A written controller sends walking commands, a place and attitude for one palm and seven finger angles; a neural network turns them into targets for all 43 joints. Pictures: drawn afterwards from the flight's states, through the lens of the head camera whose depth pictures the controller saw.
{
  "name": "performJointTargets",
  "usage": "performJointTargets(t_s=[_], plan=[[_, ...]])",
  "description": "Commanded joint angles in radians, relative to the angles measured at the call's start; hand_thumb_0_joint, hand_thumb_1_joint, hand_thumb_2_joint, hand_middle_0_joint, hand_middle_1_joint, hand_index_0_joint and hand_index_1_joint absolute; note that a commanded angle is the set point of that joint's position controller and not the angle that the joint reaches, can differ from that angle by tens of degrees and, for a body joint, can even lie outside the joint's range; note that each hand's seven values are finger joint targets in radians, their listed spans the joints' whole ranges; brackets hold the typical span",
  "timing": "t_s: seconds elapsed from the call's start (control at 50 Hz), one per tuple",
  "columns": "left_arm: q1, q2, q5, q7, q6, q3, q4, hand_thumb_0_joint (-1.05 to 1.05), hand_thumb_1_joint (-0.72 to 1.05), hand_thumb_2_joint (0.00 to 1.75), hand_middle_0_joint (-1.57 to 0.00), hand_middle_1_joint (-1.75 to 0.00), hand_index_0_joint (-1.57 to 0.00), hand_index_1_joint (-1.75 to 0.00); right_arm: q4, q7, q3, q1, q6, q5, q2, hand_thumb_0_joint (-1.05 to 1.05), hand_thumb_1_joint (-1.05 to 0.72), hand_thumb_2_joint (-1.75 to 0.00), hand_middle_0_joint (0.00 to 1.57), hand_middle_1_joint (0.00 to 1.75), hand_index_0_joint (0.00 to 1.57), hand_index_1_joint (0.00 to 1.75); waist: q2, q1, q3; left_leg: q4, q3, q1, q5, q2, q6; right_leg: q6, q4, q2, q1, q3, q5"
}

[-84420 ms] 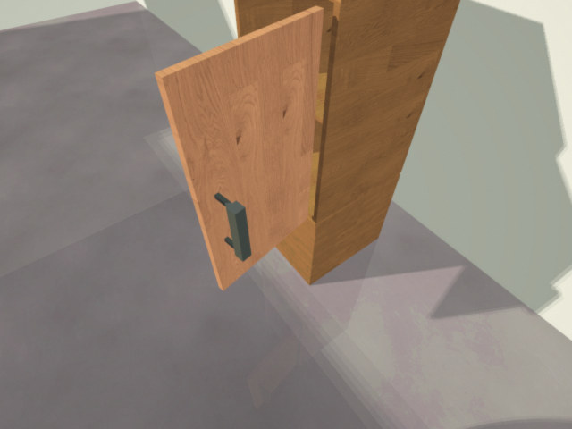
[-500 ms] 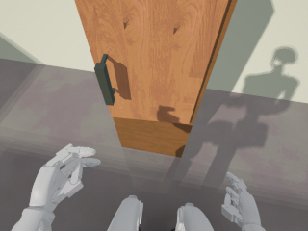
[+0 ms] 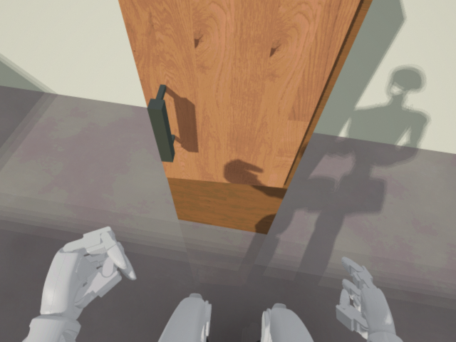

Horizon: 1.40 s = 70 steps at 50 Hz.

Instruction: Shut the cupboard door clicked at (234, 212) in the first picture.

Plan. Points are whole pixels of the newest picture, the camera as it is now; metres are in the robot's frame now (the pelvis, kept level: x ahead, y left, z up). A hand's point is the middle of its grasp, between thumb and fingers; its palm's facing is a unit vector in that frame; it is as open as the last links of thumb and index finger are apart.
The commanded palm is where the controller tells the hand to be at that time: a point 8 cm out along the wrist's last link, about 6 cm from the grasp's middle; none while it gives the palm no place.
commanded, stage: raise the hand and make a fist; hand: left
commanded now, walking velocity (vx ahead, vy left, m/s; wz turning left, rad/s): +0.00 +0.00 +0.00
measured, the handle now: (165, 125) +0.51 +0.18 +0.03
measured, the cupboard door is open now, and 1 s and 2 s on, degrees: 5 5 5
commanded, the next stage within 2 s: bring the fist close to the handle in 0.74 s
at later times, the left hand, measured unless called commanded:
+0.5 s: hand (125, 262) +0.23 +0.18 +0.05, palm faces -0.01 -1.00 -0.03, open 3.1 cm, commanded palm +0.21 +0.23 +0.05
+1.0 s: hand (136, 255) +0.24 +0.17 +0.04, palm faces -0.01 -1.00 -0.03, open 3.1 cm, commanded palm +0.24 +0.21 +0.05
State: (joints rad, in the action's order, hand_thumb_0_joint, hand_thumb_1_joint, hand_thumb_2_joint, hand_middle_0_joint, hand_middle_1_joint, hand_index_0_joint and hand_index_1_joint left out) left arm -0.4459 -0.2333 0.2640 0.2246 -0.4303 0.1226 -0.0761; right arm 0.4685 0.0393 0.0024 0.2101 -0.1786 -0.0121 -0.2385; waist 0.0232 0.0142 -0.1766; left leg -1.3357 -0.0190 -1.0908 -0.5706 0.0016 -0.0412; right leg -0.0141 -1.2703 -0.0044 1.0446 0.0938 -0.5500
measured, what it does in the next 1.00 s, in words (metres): stands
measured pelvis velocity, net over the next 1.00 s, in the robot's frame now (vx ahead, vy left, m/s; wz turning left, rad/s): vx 0.00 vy -0.02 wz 0.00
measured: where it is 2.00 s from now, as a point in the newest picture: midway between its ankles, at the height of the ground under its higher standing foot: outside the picture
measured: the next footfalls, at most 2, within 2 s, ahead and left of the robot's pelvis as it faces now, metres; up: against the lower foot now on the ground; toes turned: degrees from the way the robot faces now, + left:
none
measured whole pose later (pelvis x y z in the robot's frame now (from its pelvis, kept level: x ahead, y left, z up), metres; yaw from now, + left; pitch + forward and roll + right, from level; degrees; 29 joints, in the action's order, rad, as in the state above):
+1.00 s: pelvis +0.00 -0.02 +0.00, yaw +0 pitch +19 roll -3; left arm -0.32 -0.24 0.27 0.24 -0.43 0.12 0.03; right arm 0.48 0.04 0.02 0.23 -0.14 -0.01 -0.25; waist 0.04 0.01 -0.19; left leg -1.35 -0.04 -1.10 -0.58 -0.01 -0.02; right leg -0.04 -1.29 0.01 1.06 0.11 -0.57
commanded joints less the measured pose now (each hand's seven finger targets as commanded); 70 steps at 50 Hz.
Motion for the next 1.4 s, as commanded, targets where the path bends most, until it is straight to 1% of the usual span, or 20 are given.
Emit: performJointTargets(t_s=[0.0,0.14,0.18,0.26,0.36,0.48,0.58,0.74,0.82,0.9,0.94,0.98,1.0,1.1,1.16,1.2,1.24,1.34,1.36,1.38], plan=[[0.016,-0.087,0.010,0.005,-0.055,0.052,-0.194,0.00,0.90,0.90,-1.28,-1.48,-1.28,-1.48,-0.149,0.009,-0.056,-0.013,-0.033,0.000,-0.133,0.00,-0.90,-0.90,0.20,0.30,0.20,0.30,0.054,-0.013,-0.220,0.262,-0.084,0.224,0.200,-0.002,0.039,-0.027,0.155,0.040,-0.117,-0.015,0.131],[0.060,-0.112,0.020,0.016,-0.051,0.078,-0.180,0.00,0.90,0.90,-1.30,-1.50,-1.30,-1.50,-0.155,0.010,-0.047,-0.008,-0.026,0.001,-0.135,0.00,-0.90,-0.90,0.20,0.30,0.20,0.30,0.042,-0.014,-0.217,0.256,-0.077,0.202,0.173,0.002,0.036,-0.028,0.167,0.041,-0.135,-0.023,0.112],[0.061,-0.115,0.019,0.017,-0.053,0.079,-0.183,0.00,0.90,0.90,-1.30,-1.50,-1.30,-1.50,-0.156,0.010,-0.046,-0.011,-0.026,0.000,-0.136,0.00,-0.90,-0.90,0.20,0.30,0.20,0.30,0.067,-0.009,-0.226,0.255,-0.076,0.210,0.191,0.002,0.036,-0.031,0.162,0.042,-0.135,-0.025,0.123],[0.077,-0.122,0.030,0.022,-0.048,0.092,-0.155,0.00,0.90,0.90,-1.30,-1.50,-1.30,-1.50,-0.150,0.012,-0.045,-0.006,-0.026,0.000,-0.136,0.00,-0.90,-0.90,0.20,0.30,0.20,0.30,0.028,-0.016,-0.224,0.233,-0.065,0.175,0.188,0.006,0.026,-0.027,0.175,0.044,-0.153,-0.039,0.116],[0.075,-0.133,0.031,0.027,-0.048,0.098,-0.159,0.00,0.90,0.90,-1.30,-1.50,-1.30,-1.50,-0.148,0.011,-0.047,-0.004,-0.025,-0.003,-0.136,0.00,-0.90,-0.90,0.20,0.30,0.20,0.30,0.046,-0.007,-0.244,0.228,-0.054,0.178,0.213,0.007,0.025,-0.029,0.177,0.039,-0.177,-0.049,0.135],[0.062,-0.120,0.037,0.021,-0.053,0.101,-0.145,0.00,0.90,0.90,-1.30,-1.50,-1.30,-1.50,-0.144,0.010,-0.051,-0.005,-0.020,-0.003,-0.130,0.00,-0.90,-0.90,0.20,0.30,0.20,0.30,0.005,-0.008,-0.251,0.211,-0.042,0.157,0.236,0.008,0.022,-0.022,0.181,0.033,-0.208,-0.064,0.167],[0.067,-0.120,0.031,0.016,-0.065,0.096,-0.137,0.00,0.90,0.90,-1.30,-1.50,-1.30,-1.50,-0.143,0.009,-0.051,-0.008,-0.015,-0.003,-0.130,0.00,-0.90,-0.90,0.20,0.30,0.20,0.30,0.025,-0.008,-0.232,0.208,-0.037,0.146,0.217,0.008,0.021,-0.023,0.187,0.031,-0.197,-0.075,0.140],[0.090,-0.120,0.037,0.024,-0.075,0.092,-0.138,0.00,0.90,0.90,-1.30,-1.50,-1.30,-1.50,-0.144,0.012,-0.052,-0.008,-0.009,-0.005,-0.129,0.00,-0.90,-0.90,0.20,0.30,0.20,0.30,-0.008,-0.020,-0.242,0.189,-0.029,0.126,0.198,0.009,0.016,-0.015,0.206,0.026,-0.211,-0.101,0.121],[0.093,-0.123,0.034,0.028,-0.076,0.091,-0.149,0.00,0.90,0.90,-1.30,-1.50,-1.30,-1.50,-0.145,0.012,-0.050,-0.012,-0.007,-0.006,-0.130,0.00,-0.90,-0.90,0.20,0.30,0.20,0.30,0.023,-0.013,-0.241,0.197,-0.033,0.141,0.205,0.008,0.017,-0.021,0.197,0.028,-0.204,-0.092,0.129],[0.231,-0.103,0.019,0.019,-0.077,0.050,-0.128,0.00,0.90,0.90,-1.30,-1.50,-1.30,-1.50,-0.131,0.014,-0.044,-0.004,-0.010,0.000,-0.137,0.00,-0.90,-0.90,0.20,0.30,0.20,0.30,0.023,-0.049,-0.216,0.182,-0.039,0.138,0.181,0.006,0.014,-0.018,0.189,0.031,-0.146,-0.083,0.111],[0.265,-0.107,0.014,0.010,-0.073,0.056,-0.088,0.00,0.90,0.90,-1.30,-1.50,-1.30,-1.50,-0.124,0.015,-0.044,-0.003,-0.011,-0.001,-0.140,0.00,-0.90,-0.90,0.20,0.30,0.20,0.30,0.008,-0.046,-0.207,0.186,-0.042,0.128,0.151,0.006,0.015,-0.019,0.196,0.032,-0.135,-0.084,0.074],[0.335,-0.096,0.002,0.004,-0.064,0.029,-0.085,0.00,0.90,0.90,-1.30,-1.50,-1.30,-1.50,-0.121,0.014,-0.041,-0.004,-0.012,0.000,-0.143,0.00,-0.90,-0.90,0.20,0.30,0.20,0.30,0.040,-0.049,-0.230,0.196,-0.046,0.148,0.145,0.007,0.013,-0.022,0.187,0.031,-0.124,-0.073,0.077],[0.361,-0.110,0.000,-0.002,-0.056,0.043,-0.074,0.00,0.90,0.90,-1.30,-1.50,-1.30,-1.50,-0.115,0.015,-0.042,0.003,-0.011,0.000,-0.145,0.00,-0.90,-0.90,0.20,0.30,0.20,0.30,0.020,-0.047,-0.255,0.197,-0.050,0.152,0.158,0.007,0.013,-0.021,0.184,0.031,-0.139,-0.071,0.094],[0.411,-0.118,-0.019,-0.028,-0.013,0.058,-0.010,0.00,0.90,0.90,-1.30,-1.50,-1.30,-1.50,-0.108,0.007,-0.041,0.004,0.007,-0.002,-0.143,0.00,-0.90,-0.90,0.20,0.30,0.20,0.30,0.037,-0.029,-0.294,0.224,-0.043,0.186,0.206,0.006,0.017,-0.021,0.187,0.029,-0.179,-0.065,0.150],[0.464,-0.133,-0.028,-0.052,-0.001,0.081,0.056,0.00,0.90,0.90,-1.30,-1.50,-1.30,-1.50,-0.098,0.006,-0.040,0.013,0.021,-0.001,-0.146,0.00,-0.90,-0.90,0.20,0.30,0.20,0.30,-0.006,-0.031,-0.287,0.231,-0.043,0.173,0.212,0.005,0.015,-0.020,0.195,0.032,-0.200,-0.066,0.159],[0.521,-0.100,-0.034,-0.062,-0.007,0.049,0.067,0.00,0.90,0.90,-1.30,-1.50,-1.30,-1.50,-0.091,0.000,-0.039,0.011,0.025,0.001,-0.140,0.00,-0.90,-0.90,0.20,0.30,0.20,0.30,0.032,-0.036,-0.292,0.235,-0.037,0.191,0.219,0.006,0.018,-0.018,0.195,0.025,-0.193,-0.066,0.176],[0.563,-0.104,-0.041,-0.069,-0.012,0.055,0.128,0.00,0.90,0.90,-1.30,-1.50,-1.30,-1.50,-0.078,-0.001,-0.041,0.017,0.033,0.002,-0.145,0.00,-0.90,-0.90,0.20,0.30,0.20,0.30,-0.002,-0.049,-0.279,0.235,-0.036,0.186,0.213,0.004,0.017,-0.016,0.204,0.026,-0.188,-0.068,0.175],[0.644,-0.089,-0.053,-0.075,-0.048,0.038,0.174,0.00,0.90,0.90,-1.30,-1.50,-1.30,-1.50,-0.061,-0.009,-0.046,0.028,0.041,0.005,-0.147,0.00,-0.90,-0.90,0.20,0.30,0.20,0.30,0.028,-0.045,-0.321,0.244,-0.037,0.231,0.264,0.002,0.022,-0.021,0.189,0.023,-0.192,-0.061,0.230],[0.667,-0.091,-0.053,-0.075,-0.047,0.034,0.198,0.00,0.90,0.90,-1.30,-1.50,-1.30,-1.50,-0.058,-0.008,-0.046,0.037,0.045,0.006,-0.150,0.00,-0.90,-0.90,0.20,0.30,0.20,0.30,0.006,-0.058,-0.316,0.236,-0.036,0.222,0.270,0.003,0.018,-0.019,0.192,0.026,-0.196,-0.065,0.241],[0.692,-0.116,-0.054,-0.080,-0.053,0.066,0.218,0.00,0.90,0.90,-1.30,-1.50,-1.30,-1.50,-0.047,-0.008,-0.049,0.037,0.049,0.006,-0.151,0.00,-0.90,-0.90,0.20,0.30,0.20,0.30,-0.012,-0.051,-0.327,0.233,-0.032,0.207,0.265,0.002,0.018,-0.016,0.192,0.022,-0.210,-0.073,0.244]])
